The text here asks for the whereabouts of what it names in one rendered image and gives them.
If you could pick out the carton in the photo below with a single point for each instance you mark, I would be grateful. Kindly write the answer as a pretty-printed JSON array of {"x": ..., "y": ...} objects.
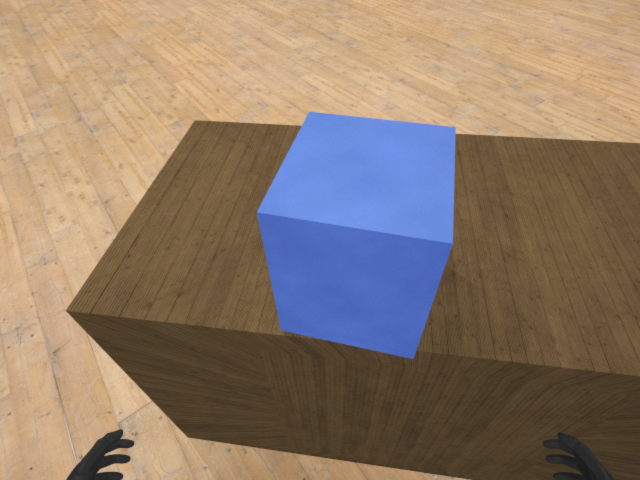
[{"x": 357, "y": 228}]

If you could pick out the right robot hand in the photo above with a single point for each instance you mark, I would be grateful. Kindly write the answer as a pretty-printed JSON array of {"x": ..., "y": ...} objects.
[{"x": 584, "y": 460}]

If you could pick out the pedestal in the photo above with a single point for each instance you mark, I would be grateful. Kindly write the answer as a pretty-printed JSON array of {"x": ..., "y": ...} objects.
[{"x": 534, "y": 328}]

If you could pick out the left robot hand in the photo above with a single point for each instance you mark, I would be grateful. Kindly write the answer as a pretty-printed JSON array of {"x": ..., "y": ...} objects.
[{"x": 94, "y": 460}]

